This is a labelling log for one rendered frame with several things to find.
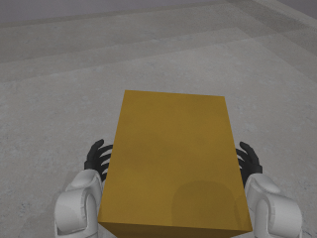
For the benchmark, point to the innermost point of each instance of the carton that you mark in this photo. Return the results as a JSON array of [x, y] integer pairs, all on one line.
[[174, 170]]

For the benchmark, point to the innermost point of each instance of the robot left forearm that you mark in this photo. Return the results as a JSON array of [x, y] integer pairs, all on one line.
[[75, 210]]

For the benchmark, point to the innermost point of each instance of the right robot hand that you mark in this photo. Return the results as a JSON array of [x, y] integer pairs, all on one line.
[[250, 162]]

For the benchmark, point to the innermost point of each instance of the robot right forearm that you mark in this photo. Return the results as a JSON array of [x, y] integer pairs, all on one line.
[[276, 215]]

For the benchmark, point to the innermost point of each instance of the left robot hand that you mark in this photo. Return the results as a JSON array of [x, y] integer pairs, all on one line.
[[94, 161]]

